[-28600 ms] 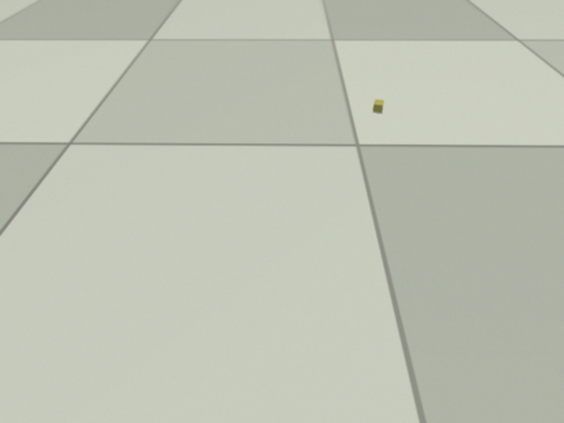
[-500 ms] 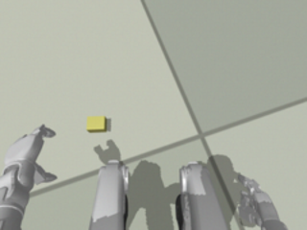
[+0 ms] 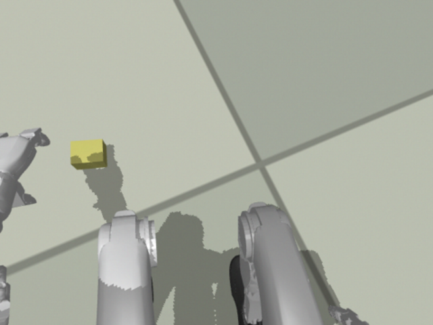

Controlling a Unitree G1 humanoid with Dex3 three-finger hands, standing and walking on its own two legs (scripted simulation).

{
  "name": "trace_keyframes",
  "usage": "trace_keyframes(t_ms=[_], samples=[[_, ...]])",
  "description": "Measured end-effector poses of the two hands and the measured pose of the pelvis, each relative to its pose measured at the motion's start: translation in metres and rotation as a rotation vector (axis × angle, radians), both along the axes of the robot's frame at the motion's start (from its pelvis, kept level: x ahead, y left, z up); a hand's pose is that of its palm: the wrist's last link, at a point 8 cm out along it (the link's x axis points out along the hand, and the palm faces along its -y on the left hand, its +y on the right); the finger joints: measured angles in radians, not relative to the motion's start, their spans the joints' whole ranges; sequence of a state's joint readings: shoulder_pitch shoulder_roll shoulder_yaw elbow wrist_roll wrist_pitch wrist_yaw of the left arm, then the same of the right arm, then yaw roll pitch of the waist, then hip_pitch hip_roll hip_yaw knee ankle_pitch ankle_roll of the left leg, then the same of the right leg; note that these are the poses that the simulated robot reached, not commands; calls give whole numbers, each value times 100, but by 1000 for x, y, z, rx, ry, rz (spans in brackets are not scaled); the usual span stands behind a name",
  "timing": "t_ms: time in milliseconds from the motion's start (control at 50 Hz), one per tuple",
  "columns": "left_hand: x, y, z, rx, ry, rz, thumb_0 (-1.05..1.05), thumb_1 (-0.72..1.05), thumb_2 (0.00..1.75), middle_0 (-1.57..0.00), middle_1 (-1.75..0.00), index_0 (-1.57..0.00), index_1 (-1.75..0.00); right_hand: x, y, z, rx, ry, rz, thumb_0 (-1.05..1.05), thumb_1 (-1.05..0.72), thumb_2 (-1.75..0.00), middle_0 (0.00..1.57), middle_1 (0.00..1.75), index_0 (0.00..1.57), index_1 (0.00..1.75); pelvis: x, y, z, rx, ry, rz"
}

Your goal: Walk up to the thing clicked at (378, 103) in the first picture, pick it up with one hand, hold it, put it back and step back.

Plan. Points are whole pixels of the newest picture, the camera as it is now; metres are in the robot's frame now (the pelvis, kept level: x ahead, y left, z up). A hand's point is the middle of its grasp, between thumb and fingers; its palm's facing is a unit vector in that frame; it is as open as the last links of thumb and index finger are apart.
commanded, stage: rise first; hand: left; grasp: from above
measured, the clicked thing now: (89, 154) +0.52 +0.29 -0.34
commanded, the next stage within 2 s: none
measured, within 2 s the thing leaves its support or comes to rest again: neither
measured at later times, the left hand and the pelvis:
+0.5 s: hand (39, 159) +0.45 +0.34 -0.19, palm faces -0.44 -0.07 -0.90, open 12.1 cm; pelvis +0.02 +0.01 -0.03, yaw -2 degrees
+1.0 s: hand (48, 155) +0.47 +0.33 -0.21, palm faces -0.43 -0.08 -0.90, open 12.9 cm; pelvis +0.02 +0.00 -0.04, yaw -3 degrees
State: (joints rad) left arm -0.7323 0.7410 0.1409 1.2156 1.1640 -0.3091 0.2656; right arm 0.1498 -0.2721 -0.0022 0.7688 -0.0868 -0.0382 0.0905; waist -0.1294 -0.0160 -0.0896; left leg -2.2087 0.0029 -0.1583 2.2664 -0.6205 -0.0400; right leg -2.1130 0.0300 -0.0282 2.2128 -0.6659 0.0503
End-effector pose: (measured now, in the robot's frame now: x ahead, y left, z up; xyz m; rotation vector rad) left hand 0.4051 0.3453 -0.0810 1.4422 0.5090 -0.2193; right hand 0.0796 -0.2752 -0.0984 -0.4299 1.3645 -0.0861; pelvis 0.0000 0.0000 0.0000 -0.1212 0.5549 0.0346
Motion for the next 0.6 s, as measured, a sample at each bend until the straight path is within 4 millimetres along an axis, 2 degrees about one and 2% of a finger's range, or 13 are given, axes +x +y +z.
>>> trace_keyframes(t_ms=[240,420,600], samples=[[33,-2,-30,55,-19,-58,0,-18,73,-41,-63,-40,-65,5,9,-17,-8,35,18,0,-90,-89,20,30,20,30,7,5,-20,-20,16,-9],[47,-3,-46,57,-11,-42,0,-18,72,-40,-66,-40,-67,10,14,-25,6,63,29,0,-90,-89,20,30,20,30,14,6,-25,-23,31,-16],[56,-6,-56,50,-13,-32,0,-21,74,-38,-69,-38,-70,7,9,-28,-1,90,29,0,-91,-90,20,30,20,30,18,4,-31,-24,38,-23]])
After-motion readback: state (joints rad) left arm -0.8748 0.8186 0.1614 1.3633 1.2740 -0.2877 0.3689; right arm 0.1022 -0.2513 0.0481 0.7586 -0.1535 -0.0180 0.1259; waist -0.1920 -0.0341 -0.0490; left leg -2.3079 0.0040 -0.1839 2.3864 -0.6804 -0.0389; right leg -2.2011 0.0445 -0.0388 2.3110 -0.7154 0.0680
